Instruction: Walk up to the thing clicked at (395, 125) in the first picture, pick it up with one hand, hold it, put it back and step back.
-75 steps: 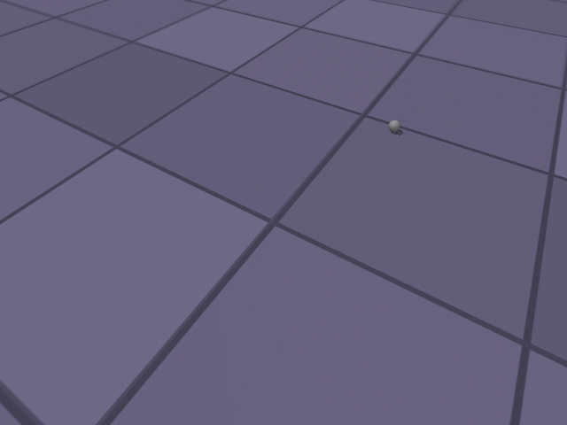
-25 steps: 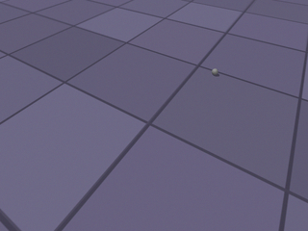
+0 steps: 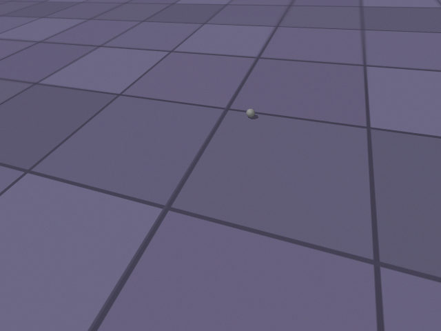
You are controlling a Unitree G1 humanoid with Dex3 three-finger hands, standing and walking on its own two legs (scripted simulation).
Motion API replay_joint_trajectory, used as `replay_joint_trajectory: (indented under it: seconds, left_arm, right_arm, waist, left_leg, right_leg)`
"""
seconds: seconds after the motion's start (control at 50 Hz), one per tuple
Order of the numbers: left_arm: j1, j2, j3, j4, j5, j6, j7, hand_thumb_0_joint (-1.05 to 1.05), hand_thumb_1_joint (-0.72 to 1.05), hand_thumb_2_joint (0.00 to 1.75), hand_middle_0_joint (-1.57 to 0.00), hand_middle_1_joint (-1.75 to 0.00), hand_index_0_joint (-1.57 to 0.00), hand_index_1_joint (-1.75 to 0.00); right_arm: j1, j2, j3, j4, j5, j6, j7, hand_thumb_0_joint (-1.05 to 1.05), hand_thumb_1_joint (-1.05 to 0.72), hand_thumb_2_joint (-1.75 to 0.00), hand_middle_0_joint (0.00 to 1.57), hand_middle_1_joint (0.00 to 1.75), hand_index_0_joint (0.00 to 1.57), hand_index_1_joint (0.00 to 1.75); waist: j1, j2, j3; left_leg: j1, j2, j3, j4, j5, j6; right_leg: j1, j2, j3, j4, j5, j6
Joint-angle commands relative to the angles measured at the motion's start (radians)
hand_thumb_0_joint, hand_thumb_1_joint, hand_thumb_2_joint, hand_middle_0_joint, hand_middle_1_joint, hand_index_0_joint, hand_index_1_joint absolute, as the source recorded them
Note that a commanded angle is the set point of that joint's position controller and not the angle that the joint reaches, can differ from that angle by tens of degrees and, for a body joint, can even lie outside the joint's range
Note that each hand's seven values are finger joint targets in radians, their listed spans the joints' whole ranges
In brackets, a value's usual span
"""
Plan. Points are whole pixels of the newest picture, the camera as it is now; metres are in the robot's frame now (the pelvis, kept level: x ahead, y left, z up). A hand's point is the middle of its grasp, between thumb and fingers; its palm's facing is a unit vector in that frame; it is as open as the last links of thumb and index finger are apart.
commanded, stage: walk up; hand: left
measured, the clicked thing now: (250, 113) +1.87 -0.17 -0.72
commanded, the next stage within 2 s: none
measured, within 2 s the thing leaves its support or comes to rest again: neither
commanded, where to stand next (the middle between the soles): +1.46 -0.31 m, yaw -15 degrees
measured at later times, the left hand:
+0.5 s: hand (130, 280) +0.31 +0.24 -0.16, palm faces -0.13 -0.94 -0.32, open 7.4 cm
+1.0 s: hand (199, 143) +0.75 +0.10 -0.10, palm faces -0.27 -0.88 -0.38, open 7.3 cm
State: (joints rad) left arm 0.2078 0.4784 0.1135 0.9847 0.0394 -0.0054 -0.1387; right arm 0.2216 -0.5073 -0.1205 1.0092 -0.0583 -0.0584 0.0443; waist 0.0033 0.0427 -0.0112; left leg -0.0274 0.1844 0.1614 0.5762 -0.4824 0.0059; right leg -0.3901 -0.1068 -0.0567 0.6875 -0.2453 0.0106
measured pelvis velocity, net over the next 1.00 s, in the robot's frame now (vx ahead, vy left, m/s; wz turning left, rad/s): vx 0.54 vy -0.12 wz -0.25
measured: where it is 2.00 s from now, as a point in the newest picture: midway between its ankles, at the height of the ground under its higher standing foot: (269, 205)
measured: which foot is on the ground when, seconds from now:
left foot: down 0.00-0.00, up 0.02-0.40, down 0.42-0.94, up 0.96-1.00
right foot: down 0.00-0.46, up 0.48-0.88, down 0.90-1.00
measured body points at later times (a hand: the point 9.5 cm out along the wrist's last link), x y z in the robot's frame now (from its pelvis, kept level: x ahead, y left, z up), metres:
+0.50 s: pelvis +0.27 -0.02 +0.00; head +0.30 +0.00 +0.45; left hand +0.32 +0.29 -0.13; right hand +0.36 -0.35 -0.08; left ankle +0.38 +0.08 -0.72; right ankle +0.09 -0.13 -0.67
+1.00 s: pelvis +0.54 -0.12 +0.00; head +0.56 -0.15 +0.45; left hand +0.76 +0.14 -0.07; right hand +0.49 -0.44 -0.13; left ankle +0.42 +0.06 -0.64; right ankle +0.61 -0.23 -0.72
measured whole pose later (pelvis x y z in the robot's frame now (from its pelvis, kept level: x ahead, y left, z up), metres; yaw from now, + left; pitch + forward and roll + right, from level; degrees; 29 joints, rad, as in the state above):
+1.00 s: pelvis +0.54 -0.12 +0.00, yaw -14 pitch -2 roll +2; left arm 0.13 0.39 0.05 0.84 0.00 -0.08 -0.08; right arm 0.34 -0.42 -0.05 0.92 -0.01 -0.05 0.04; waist -0.02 0.03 0.09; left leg -0.15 0.08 0.06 1.03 -0.47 0.02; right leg -0.41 -0.02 -0.04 0.66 -0.21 -0.05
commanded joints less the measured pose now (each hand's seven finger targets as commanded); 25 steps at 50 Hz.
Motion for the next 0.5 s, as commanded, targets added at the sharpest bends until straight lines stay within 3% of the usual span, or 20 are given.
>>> replay_joint_trajectory:
  seconds: [0.0, 0.02, 0.04, 0.08, 0.1, 0.12, 0.16, 0.24, 0.28, 0.34, 0.38, 0.4, 0.42, 0.44, 0.46, 0.48]
  left_arm:
    - [0.23, 0.349, 0.088, -0.029, -0.008, -0.054, 0.058, 0.0, 0.9, 0.9, -0.2, -0.3, -0.2, -0.3]
    - [0.136, 0.38, 0.089, -0.06, -0.029, -0.055, 0.057, 0.0, 0.9, 0.9, -0.2, -0.3, -0.2, -0.3]
    - [0.099, 0.355, 0.082, -0.082, -0.039, -0.056, 0.063, 0.0, 0.9, 0.9, -0.2, -0.3, -0.2, -0.3]
    - [0.052, 0.275, 0.056, -0.096, -0.038, -0.071, 0.082, 0.0, 0.9, 0.9, -0.2, -0.3, -0.2, -0.3]
    - [0.043, 0.256, 0.052, -0.098, -0.04, -0.077, 0.084, 0.0, 0.9, 0.9, -0.2, -0.3, -0.2, -0.3]
    - [0.035, 0.233, 0.043, -0.103, -0.044, -0.081, 0.086, 0.0, 0.9, 0.9, -0.2, -0.3, -0.2, -0.3]
    - [0.03, 0.208, 0.029, -0.126, -0.048, -0.088, 0.085, 0.0, 0.9, 0.9, -0.2, -0.3, -0.2, -0.3]
    - [0.056, 0.226, 0.031, -0.155, -0.039, -0.1, 0.08, 0.0, 0.9, 0.9, -0.2, -0.3, -0.2, -0.3]
    - [0.094, 0.216, 0.03, -0.154, -0.034, -0.102, 0.079, 0.0, 0.9, 0.9, -0.2, -0.3, -0.2, -0.3]
    - [0.114, 0.215, 0.021, -0.151, -0.035, -0.097, 0.083, 0.0, 0.9, 0.9, -0.2, -0.3, -0.2, -0.3]
    - [0.063, 0.219, 0.019, -0.169, -0.043, -0.097, 0.092, 0.0, 0.9, 0.9, -0.2, -0.3, -0.2, -0.3]
    - [0.078, 0.191, 0.01, -0.179, -0.042, -0.092, 0.096, 0.0, 0.9, 0.9, -0.2, -0.3, -0.2, -0.3]
    - [0.128, 0.131, -0.012, -0.182, -0.046, -0.088, 0.102, 0.0, 0.9, 0.9, -0.2, -0.3, -0.2, -0.3]
    - [0.193, 0.048, -0.037, -0.186, -0.059, -0.085, 0.104, 0.0, 0.9, 0.9, -0.2, -0.3, -0.2, -0.3]
    - [0.224, 0.144, -0.022, -0.173, -0.059, -0.079, 0.116, 0.0, 0.9, 0.9, -0.2, -0.3, -0.2, -0.3]
    - [0.178, 0.195, -0.024, -0.157, -0.049, -0.082, 0.119, 0.0, 0.9, 0.9, -0.2, -0.3, -0.2, -0.3]
  right_arm:
    - [-0.141, -0.069, 0.031, -0.199, 0.036, -0.026, 0.003, 0.0, -0.9, -0.9, 0.2, 0.3, 0.2, 0.3]
    - [-0.161, -0.162, 0.008, -0.185, 0.028, -0.027, -0.001, 0.0, -0.9, -0.9, 0.2, 0.3, 0.2, 0.3]
    - [-0.176, -0.192, 0.001, -0.171, 0.039, -0.035, 0.002, 0.0, -0.9, -0.9, 0.2, 0.3, 0.2, 0.3]
    - [-0.108, -0.165, 0.008, -0.132, 0.061, -0.037, 0.01, 0.0, -0.9, -0.9, 0.2, 0.3, 0.2, 0.3]
    - [-0.059, -0.145, 0.012, -0.124, 0.061, -0.033, 0.013, 0.0, -0.9, -0.9, 0.2, 0.3, 0.2, 0.3]
    - [-0.042, -0.144, 0.008, -0.121, 0.054, -0.029, 0.017, 0.0, -0.9, -0.9, 0.2, 0.3, 0.2, 0.3]
    - [-0.06, -0.144, 0.0, -0.142, 0.042, -0.017, 0.029, 0.0, -0.9, -0.9, 0.2, 0.3, 0.2, 0.3]
    - [-0.163, -0.126, -0.003, -0.204, 0.031, -0.013, 0.042, 0.0, -0.9, -0.9, 0.2, 0.3, 0.2, 0.3]
    - [-0.216, -0.103, 0.002, -0.23, 0.032, -0.025, 0.042, 0.0, -0.9, -0.9, 0.2, 0.3, 0.2, 0.3]
    - [-0.222, -0.077, 0.001, -0.236, 0.037, -0.037, 0.037, 0.0, -0.9, -0.9, 0.2, 0.3, 0.2, 0.3]
    - [-0.08, -0.087, -0.014, -0.202, 0.035, -0.039, 0.026, 0.0, -0.9, -0.9, 0.2, 0.3, 0.2, 0.3]
    - [0.075, -0.121, -0.031, -0.159, 0.024, -0.044, 0.016, 0.0, -0.9, -0.9, 0.2, 0.3, 0.2, 0.3]
    - [0.237, -0.179, -0.06, -0.126, 0.004, -0.05, 0.004, 0.0, -0.9, -0.9, 0.2, 0.3, 0.2, 0.3]
    - [0.295, -0.23, -0.076, -0.137, -0.007, -0.057, -0.008, 0.0, -0.9, -0.9, 0.2, 0.3, 0.2, 0.3]
    - [0.221, -0.267, -0.085, -0.163, 0.033, -0.056, -0.007, 0.0, -0.9, -0.9, 0.2, 0.3, 0.2, 0.3]
    - [0.15, -0.249, -0.09, -0.178, 0.045, -0.051, -0.007, 0.0, -0.9, -0.9, 0.2, 0.3, 0.2, 0.3]
  waist:
    - [0.151, -0.467, 0.039]
    - [0.117, -0.299, 0.117]
    - [0.102, -0.225, 0.126]
    - [0.046, -0.163, 0.072]
    - [0.027, -0.186, 0.048]
    - [0.019, -0.173, 0.06]
    - [0.014, -0.147, 0.101]
    - [0.038, -0.119, 0.145]
    - [0.068, -0.098, 0.134]
    - [0.071, -0.101, 0.089]
    - [-0.011, -0.087, 0.027]
    - [-0.078, 0.01, -0.072]
    - [-0.145, 0.123, -0.17]
    - [-0.14, 0.296, -0.233]
    - [-0.102, 0.228, -0.235]
    - [-0.087, 0.154, -0.16]
  left_leg:
    - [-0.768, -0.184, -0.076, 0.657, -0.105, 0.003]
    - [-0.725, -0.102, -0.155, 0.658, -0.045, -0.002]
    - [-0.718, -0.065, -0.184, 0.66, 0.04, 0.005]
    - [-0.639, -0.035, -0.207, 0.579, 0.156, 0.02]
    - [-0.597, -0.03, -0.206, 0.521, 0.174, 0.026]
    - [-0.552, -0.024, -0.204, 0.472, 0.198, 0.02]
    - [-0.528, -0.035, -0.176, 0.38, 0.236, 0.005]
    - [-0.548, -0.043, -0.144, 0.191, 0.294, -0.026]
    - [-0.526, -0.053, -0.135, 0.07, 0.362, -0.025]
    - [-0.395, -0.093, -0.103, -0.011, 0.409, -0.003]
    - [-0.19, -0.127, -0.075, -0.055, 0.414, 0.016]
    - [0.012, -0.15, -0.076, -0.092, 0.372, 0.048]
    - [0.261, -0.061, -0.2, -0.094, 0.248, 0.104]
    - [0.44, 0.175, -0.586, -0.143, 0.075, 0.155]
    - [0.381, 0.287, -0.849, -0.308, -0.111, 0.24]
    - [0.277, 0.303, -0.818, -0.335, -0.143, 0.264]
  right_leg:
    - [0.425, -0.244, 0.737, -0.602, -0.645, -0.178]
    - [0.307, -0.323, 0.862, -0.645, -0.741, -0.247]
    - [0.297, -0.278, 0.788, -0.616, -0.612, -0.255]
    - [0.325, -0.178, 0.516, -0.507, -0.282, -0.197]
    - [0.331, -0.15, 0.433, -0.476, -0.193, -0.185]
    - [0.274, -0.128, 0.376, -0.479, -0.171, -0.18]
    - [0.2, -0.096, 0.304, -0.506, -0.212, -0.189]
    - [0.171, -0.096, 0.27, -0.55, -0.248, -0.207]
    - [0.232, -0.077, 0.231, -0.507, -0.101, -0.192]
    - [0.258, -0.081, 0.193, -0.437, 0.166, -0.186]
    - [0.224, -0.079, 0.166, -0.286, 0.354, -0.168]
    - [0.193, -0.018, 0.11, -0.04, 0.418, -0.136]
    - [-0.001, 0.038, 0.079, 0.24, 0.316, -0.097]
    - [-0.247, 0.174, 0.093, 0.458, -0.209, -0.063]
    - [-0.302, 0.176, 0.166, 0.557, -0.264, -0.091]
    - [-0.318, 0.104, 0.194, 0.583, -0.199, -0.092]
